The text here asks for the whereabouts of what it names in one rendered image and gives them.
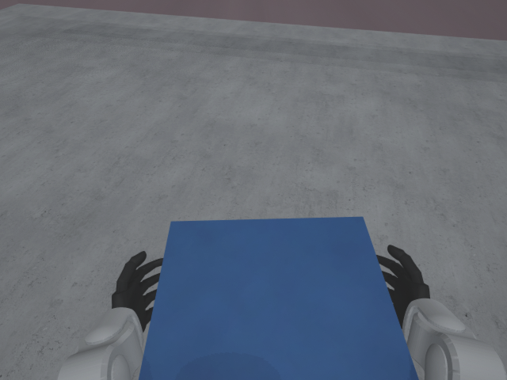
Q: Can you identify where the left robot hand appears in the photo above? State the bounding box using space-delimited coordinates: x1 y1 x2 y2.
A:
112 251 163 332

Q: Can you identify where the carton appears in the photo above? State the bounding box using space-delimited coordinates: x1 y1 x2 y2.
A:
139 217 419 380

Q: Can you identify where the robot right forearm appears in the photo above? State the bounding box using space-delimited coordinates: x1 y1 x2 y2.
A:
402 298 507 380

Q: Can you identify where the right robot hand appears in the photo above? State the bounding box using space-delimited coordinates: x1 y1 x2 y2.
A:
376 245 430 329

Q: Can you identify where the robot left forearm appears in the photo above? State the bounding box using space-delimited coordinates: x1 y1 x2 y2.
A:
56 307 144 380

